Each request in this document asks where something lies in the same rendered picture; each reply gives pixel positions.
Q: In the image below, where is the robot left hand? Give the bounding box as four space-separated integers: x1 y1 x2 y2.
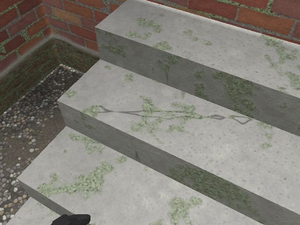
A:
51 214 91 225

